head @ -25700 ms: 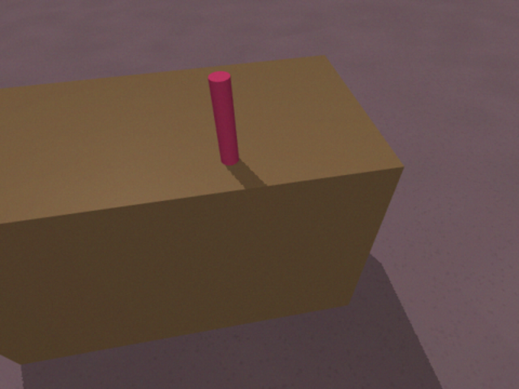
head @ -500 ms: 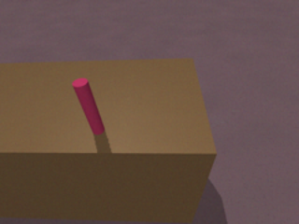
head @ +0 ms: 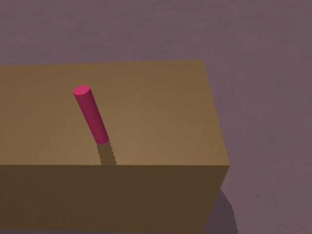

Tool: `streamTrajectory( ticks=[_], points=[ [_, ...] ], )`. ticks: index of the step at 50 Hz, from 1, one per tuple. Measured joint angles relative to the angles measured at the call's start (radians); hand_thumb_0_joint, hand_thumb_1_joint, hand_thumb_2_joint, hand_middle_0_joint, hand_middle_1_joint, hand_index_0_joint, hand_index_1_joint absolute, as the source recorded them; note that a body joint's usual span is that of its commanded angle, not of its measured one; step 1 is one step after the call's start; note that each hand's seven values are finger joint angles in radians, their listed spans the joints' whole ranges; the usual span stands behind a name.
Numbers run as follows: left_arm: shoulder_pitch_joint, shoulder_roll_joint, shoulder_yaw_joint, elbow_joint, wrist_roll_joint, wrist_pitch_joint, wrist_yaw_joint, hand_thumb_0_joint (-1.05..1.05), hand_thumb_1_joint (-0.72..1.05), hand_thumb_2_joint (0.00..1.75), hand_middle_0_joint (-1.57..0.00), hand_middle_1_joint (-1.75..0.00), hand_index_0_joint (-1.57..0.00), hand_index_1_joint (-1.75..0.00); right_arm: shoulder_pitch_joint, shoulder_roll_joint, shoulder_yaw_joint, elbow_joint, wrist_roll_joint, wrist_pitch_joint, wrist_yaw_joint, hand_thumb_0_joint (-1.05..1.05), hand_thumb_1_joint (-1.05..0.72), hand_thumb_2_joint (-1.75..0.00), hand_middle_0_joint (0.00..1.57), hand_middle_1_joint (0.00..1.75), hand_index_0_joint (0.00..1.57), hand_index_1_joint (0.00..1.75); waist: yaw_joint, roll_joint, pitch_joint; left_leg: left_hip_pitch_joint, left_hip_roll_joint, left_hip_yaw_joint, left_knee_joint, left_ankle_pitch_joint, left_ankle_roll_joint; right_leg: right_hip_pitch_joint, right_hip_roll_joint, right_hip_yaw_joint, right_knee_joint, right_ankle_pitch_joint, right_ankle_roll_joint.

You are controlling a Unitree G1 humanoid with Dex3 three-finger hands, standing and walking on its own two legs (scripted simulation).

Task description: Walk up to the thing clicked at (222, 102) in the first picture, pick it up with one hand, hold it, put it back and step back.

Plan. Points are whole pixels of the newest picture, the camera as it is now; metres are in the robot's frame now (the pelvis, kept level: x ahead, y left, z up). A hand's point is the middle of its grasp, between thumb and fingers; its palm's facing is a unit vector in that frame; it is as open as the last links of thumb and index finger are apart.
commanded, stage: home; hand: left
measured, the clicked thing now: (93, 117) +0.45 +0.22 +0.07
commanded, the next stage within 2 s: stand in 0.54 s
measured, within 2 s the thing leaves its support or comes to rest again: neither
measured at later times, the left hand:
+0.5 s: hand out of the picture +0.07 +0.26 -0.15, palm faces -0.03 -0.93 -0.36, open 17.5 cm
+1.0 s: hand out of the picture +0.07 +0.25 -0.15, palm faces -0.03 -0.94 -0.35, open 11.4 cm
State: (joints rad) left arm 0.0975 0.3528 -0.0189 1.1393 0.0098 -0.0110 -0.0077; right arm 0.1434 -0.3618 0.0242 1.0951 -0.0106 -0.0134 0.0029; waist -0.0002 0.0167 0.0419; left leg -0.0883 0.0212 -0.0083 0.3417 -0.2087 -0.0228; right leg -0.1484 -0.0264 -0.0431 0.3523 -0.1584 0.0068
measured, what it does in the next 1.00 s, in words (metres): stands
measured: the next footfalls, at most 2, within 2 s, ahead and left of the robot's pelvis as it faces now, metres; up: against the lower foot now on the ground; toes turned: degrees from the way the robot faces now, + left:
none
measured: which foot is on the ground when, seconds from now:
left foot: down 0.00-1.00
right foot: down 0.00-1.00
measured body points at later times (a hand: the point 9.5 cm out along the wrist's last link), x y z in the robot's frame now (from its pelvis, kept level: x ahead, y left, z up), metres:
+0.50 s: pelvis +0.00 +0.00 +0.00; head +0.00 -0.01 +0.45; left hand +0.07 +0.30 -0.13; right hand +0.06 -0.30 -0.14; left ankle -0.01 +0.13 -0.75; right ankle +0.02 -0.12 -0.75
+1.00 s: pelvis +0.00 +0.00 +0.00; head +0.00 -0.01 +0.45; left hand +0.07 +0.30 -0.13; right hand +0.06 -0.30 -0.14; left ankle -0.01 +0.13 -0.75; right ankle +0.02 -0.12 -0.75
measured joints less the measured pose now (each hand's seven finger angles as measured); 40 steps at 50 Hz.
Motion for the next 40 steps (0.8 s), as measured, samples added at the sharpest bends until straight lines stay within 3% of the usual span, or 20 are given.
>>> streamTrajectory(
  ticks=[33, 40],
  points=[
    [0.017, 0.001, 0.012, 0.003, 0.001, 0.004, 0.0, 0.0, -0.54, 0.05, -0.06, -0.05, -0.06, -0.05, 0.005, 0.005, -0.011, 0.024, -0.003, 0.008, 0.003, 0.0, -0.9, -0.9, 0.21, 0.3, 0.21, 0.3, -0.001, -0.004, 0.002, 0.016, 0.003, -0.001, -0.022, 0.011, -0.002, 0.017, 0.004, -0.002, -0.022, 0.011, -0.003],
    [0.018, 0.001, 0.015, 0.001, 0.001, 0.005, -0.002, 0.0, -0.38, 0.2, -0.13, -0.16, -0.13, -0.16, 0.008, 0.006, -0.01, 0.022, -0.002, 0.005, 0.002, 0.0, -0.9, -0.9, 0.21, 0.3, 0.21, 0.3, 0.0, -0.006, 0.002, 0.018, 0.002, 0.0, -0.027, 0.014, -0.002, 0.015, 0.003, 0.0, -0.021, 0.011, -0.003]
  ],
)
